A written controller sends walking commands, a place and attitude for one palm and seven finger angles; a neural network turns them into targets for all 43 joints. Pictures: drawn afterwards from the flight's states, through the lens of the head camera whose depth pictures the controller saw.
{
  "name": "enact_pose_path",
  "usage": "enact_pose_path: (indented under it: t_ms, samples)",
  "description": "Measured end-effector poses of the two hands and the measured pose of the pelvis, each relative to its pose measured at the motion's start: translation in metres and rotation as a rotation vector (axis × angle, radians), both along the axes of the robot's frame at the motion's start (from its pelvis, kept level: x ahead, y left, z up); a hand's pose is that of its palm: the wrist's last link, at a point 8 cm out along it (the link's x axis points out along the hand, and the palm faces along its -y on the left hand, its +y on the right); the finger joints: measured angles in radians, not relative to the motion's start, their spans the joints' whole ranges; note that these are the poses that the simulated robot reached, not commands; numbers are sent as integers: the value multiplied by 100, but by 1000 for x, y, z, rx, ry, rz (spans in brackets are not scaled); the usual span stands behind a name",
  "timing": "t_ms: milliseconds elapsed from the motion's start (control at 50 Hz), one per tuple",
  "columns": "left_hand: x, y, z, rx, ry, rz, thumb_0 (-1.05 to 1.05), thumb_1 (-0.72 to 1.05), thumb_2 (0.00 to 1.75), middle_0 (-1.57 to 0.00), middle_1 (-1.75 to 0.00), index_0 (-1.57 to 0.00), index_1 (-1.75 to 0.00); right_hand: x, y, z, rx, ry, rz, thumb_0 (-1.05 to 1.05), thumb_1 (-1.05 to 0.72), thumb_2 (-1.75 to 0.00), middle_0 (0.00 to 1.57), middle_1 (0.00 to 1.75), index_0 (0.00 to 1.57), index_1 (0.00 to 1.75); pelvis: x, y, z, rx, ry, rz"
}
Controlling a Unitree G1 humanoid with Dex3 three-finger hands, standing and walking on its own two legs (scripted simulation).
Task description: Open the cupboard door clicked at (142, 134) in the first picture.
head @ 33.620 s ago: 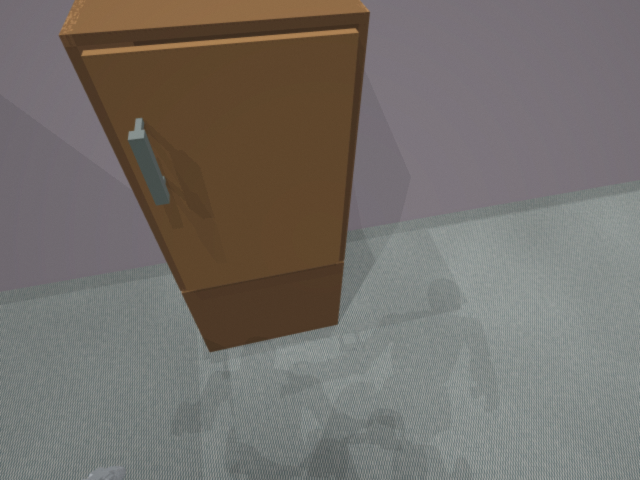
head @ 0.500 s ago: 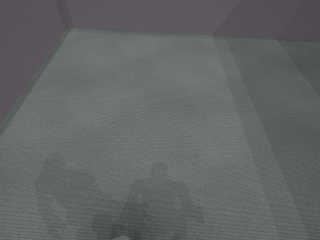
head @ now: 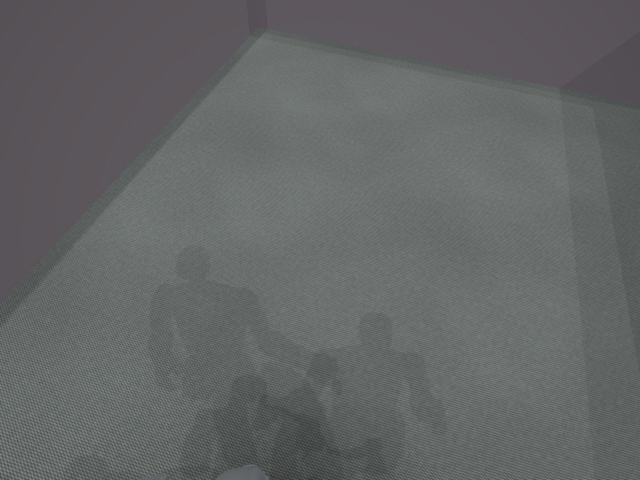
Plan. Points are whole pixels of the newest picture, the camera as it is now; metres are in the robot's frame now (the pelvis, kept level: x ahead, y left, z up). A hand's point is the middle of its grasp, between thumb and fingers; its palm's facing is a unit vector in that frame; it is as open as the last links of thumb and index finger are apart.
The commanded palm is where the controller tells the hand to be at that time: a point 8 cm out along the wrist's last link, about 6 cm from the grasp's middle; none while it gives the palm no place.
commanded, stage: turn to face it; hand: left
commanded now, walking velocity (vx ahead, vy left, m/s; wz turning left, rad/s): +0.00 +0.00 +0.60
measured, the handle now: out of the picture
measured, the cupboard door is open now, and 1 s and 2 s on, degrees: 42 42 42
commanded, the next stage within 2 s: none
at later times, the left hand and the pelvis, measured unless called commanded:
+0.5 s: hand out of the picture +0.06 +0.16 -0.15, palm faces +0.30 -0.92 -0.26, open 7.4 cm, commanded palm none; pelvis +0.05 -0.05 +0.01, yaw +18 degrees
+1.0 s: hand out of the picture +0.06 +0.19 -0.15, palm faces +0.57 -0.77 -0.30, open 7.4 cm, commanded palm none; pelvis +0.08 -0.07 +0.00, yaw +36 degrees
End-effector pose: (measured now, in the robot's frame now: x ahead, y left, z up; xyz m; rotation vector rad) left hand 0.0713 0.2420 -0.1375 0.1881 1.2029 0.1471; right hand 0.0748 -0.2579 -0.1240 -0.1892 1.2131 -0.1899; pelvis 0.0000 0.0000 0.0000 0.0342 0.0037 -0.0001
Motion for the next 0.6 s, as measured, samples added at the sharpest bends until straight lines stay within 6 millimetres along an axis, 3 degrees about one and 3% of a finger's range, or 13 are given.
enact_pose_path:
  t_ms: [80,200,320,420,500,600]
  samples:
    - [-8,22,-12,29,62,48,0,91,90,-20,-30,-20,-30,44,0,2,-41,-97,60,0,-91,-90,20,30,20,30,9,4,-11,-25,2,31]
    - [4,25,8,45,11,125,0,91,90,-20,-30,-20,-30,64,-2,9,-45,-54,143,0,-91,-90,20,30,20,30,20,-6,2,-48,7,104]
    - [10,4,21,68,-49,177,0,91,90,-20,-30,-20,-30,82,-16,-4,-4,4,193,0,-90,-90,21,30,21,30,34,-32,1,-50,15,189]
    - [-9,-20,21,82,-30,244,0,90,90,-20,-30,-20,-30,109,-26,-14,14,26,241,0,-90,-90,20,30,20,30,44,-47,-2,-26,15,261]
    - [-28,-39,19,40,21,302,0,90,90,-20,-30,-20,-30,133,-17,-3,19,24,293,0,-91,-90,20,30,20,30,52,-49,7,-8,14,314]
    - [-55,-48,5,-20,53,388,0,90,90,-20,-30,-20,-30,168,12,5,13,-10,401,0,-91,-90,20,30,20,30,57,-43,5,-6,14,387]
